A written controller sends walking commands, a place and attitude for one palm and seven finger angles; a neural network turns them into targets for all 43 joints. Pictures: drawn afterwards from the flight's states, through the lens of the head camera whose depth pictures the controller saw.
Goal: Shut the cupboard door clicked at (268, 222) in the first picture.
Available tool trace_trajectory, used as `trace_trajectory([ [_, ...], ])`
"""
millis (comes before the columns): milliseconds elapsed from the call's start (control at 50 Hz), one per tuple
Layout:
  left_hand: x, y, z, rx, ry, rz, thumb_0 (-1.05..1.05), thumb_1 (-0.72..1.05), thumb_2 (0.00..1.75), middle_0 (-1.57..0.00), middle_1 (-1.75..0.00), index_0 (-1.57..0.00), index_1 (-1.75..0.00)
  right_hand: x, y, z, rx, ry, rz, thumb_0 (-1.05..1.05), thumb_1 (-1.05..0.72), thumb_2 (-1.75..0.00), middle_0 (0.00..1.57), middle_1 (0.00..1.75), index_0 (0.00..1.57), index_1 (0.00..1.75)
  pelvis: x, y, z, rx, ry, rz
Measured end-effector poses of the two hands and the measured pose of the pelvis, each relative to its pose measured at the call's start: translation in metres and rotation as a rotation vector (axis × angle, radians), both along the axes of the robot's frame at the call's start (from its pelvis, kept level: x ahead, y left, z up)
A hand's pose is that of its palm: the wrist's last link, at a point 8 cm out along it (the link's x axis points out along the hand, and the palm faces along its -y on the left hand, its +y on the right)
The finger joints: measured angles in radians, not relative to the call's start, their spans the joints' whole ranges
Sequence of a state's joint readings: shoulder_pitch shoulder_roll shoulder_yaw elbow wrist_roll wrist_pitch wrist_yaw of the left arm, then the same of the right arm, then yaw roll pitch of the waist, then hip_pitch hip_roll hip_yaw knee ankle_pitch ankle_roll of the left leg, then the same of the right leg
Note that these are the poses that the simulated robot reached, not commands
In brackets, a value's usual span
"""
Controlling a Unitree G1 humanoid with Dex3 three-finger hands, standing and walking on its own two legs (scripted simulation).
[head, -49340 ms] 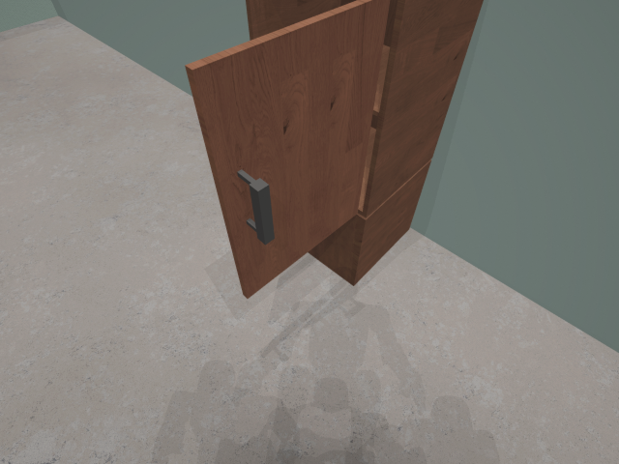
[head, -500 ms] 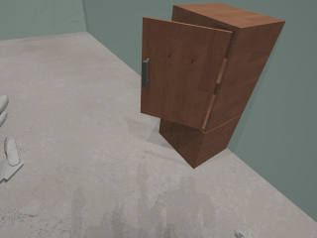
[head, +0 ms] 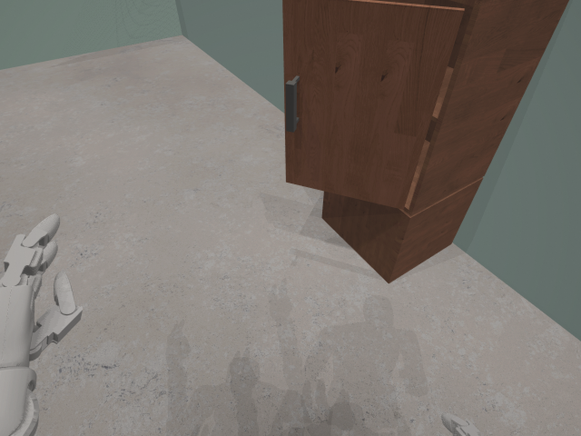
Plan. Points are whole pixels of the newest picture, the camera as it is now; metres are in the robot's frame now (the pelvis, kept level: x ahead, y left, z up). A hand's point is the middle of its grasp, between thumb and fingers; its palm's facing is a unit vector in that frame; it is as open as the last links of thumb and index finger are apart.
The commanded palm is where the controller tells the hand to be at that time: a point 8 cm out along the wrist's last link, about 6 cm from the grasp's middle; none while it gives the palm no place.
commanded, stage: let the arm hang, fingers relaxed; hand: left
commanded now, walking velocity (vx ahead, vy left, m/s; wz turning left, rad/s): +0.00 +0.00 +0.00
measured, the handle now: (293, 103) +0.98 +0.05 +0.00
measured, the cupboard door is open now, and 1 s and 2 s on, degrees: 36 36 36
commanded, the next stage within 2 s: look to check the result in 1.04 s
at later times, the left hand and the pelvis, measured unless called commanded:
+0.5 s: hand out of the picture +0.00 +0.17 -0.15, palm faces +0.01 -0.98 -0.21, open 7.2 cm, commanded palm none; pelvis +0.00 -0.01 +0.02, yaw +0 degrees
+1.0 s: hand out of the picture -0.03 +0.15 -0.16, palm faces +0.02 -0.99 -0.13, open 7.4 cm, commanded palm none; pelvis +0.01 +0.00 +0.02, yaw -2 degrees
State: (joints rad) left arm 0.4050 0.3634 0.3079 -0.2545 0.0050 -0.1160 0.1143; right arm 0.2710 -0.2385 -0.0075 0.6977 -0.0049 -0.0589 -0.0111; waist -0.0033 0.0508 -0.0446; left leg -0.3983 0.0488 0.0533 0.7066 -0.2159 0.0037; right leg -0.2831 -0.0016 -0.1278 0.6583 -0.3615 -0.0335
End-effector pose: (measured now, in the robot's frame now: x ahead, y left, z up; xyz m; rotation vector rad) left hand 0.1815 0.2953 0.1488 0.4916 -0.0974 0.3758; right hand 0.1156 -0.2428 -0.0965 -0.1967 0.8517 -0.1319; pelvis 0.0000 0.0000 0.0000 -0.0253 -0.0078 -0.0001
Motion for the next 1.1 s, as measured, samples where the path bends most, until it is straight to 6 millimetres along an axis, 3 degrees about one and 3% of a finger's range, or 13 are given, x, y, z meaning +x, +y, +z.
trace_trajectory([
  [60, 0.009, -0.008, -0.105, -0.190, 0.381, 0.029, 0.00, 0.90, 0.90, -0.20, -0.30, -0.20, -0.29, 0.002, -0.003, -0.017, -0.005, 0.044, 0.022, 0.01, -0.90, -0.90, 0.20, 0.30, 0.20, 0.30, -0.002, 0.003, -0.009, 0.032, 0.003, 0.004],
  [120, -0.023, -0.046, -0.199, -0.345, 0.799, 0.024, 0.01, 0.91, 0.90, -0.20, -0.30, -0.19, -0.29, -0.004, -0.005, -0.023, 0.005, 0.090, 0.019, 0.01, -0.91, -0.90, 0.20, 0.30, 0.20, 0.30, -0.005, -0.001, -0.006, 0.042, -0.006, 0.001],
  [160, -0.061, -0.078, -0.240, -0.426, 1.019, -0.002, 0.01, 0.91, 0.90, -0.20, -0.30, -0.19, -0.29, -0.014, -0.005, -0.022, 0.012, 0.141, 0.002, 0.01, -0.91, -0.90, 0.20, 0.30, 0.20, 0.30, -0.005, -0.005, -0.001, 0.039, -0.007, -0.001],
  [200, -0.096, -0.101, -0.263, -0.530, 1.134, 0.020, -0.01, 0.93, 0.89, -0.20, -0.30, -0.20, -0.29, -0.027, -0.006, -0.019, 0.008, 0.205, -0.012, 0.01, -0.91, -0.89, 0.20, 0.30, 0.20, 0.30, -0.003, -0.009, 0.004, 0.034, -0.004, 0.004],
  [280, -0.117, -0.092, -0.270, -0.561, 1.161, 0.107, -0.08, 1.02, 0.89, -0.21, -0.30, -0.21, -0.30, -0.060, -0.004, -0.019, 0.000, 0.356, -0.019, 0.00, -0.91, -0.90, 0.20, 0.30, 0.20, 0.30, -0.002, -0.017, 0.012, 0.022, -0.002, 0.018],
  [400, -0.159, -0.079, -0.271, -0.521, 1.334, 0.160, -0.05, 0.97, 0.89, -0.21, -0.30, -0.21, -0.29, -0.100, 0.000, -0.023, 0.024, 0.478, -0.086, 0.00, -0.92, -0.90, 0.20, 0.30, 0.20, 0.30, 0.002, -0.016, 0.020, 0.015, -0.014, 0.004],
  [600, -0.205, -0.079, -0.268, -0.529, 1.474, 0.218, 0.00, 0.92, 0.89, -0.20, -0.30, -0.20, -0.29, -0.143, 0.019, -0.029, 0.076, 0.589, -0.132, 0.00, -0.91, -0.90, 0.20, 0.30, 0.20, 0.30, 0.005, -0.010, 0.024, 0.020, -0.034, -0.014],
  [880, -0.214, -0.102, -0.276, -0.597, 1.505, 0.180, 0.00, 0.90, 0.89, -0.20, -0.30, -0.20, -0.29, -0.155, 0.048, -0.031, 0.116, 0.607, -0.155, 0.00, -0.91, -0.90, 0.20, 0.30, 0.20, 0.30, 0.006, -0.001, 0.023, 0.023, -0.031, -0.024],
  [1100, -0.209, -0.092, -0.275, -0.586, 1.503, 0.182, 0.00, 0.90, 0.89, -0.20, -0.30, -0.20, -0.29, -0.149, 0.054, -0.030, 0.113, 0.591, -0.163, 0.00, -0.91, -0.90, 0.20, 0.30, 0.20, 0.30, 0.010, 0.007, 0.023, 0.025, -0.024, -0.030],
])
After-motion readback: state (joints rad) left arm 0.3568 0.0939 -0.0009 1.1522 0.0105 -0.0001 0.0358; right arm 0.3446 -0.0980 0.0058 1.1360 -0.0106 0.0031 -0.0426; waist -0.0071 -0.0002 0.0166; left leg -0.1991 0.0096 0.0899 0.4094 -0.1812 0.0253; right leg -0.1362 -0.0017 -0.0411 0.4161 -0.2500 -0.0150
